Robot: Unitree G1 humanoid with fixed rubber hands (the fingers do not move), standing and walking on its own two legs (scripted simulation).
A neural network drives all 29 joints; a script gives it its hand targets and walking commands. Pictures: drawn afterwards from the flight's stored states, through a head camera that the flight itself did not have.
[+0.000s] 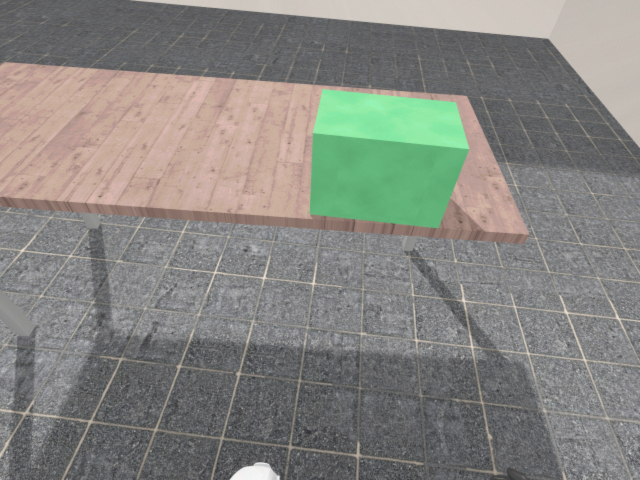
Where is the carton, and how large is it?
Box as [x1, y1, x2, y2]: [310, 89, 468, 227]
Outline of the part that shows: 323,89 313,131 310,213 438,227 468,150 468,146 455,102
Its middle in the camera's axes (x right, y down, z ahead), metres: +0.12 -0.17 +0.80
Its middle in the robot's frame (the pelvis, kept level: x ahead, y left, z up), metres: +0.73 -0.07 +0.01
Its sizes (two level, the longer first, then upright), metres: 0.273 0.171 0.194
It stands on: a table, 0.68 m high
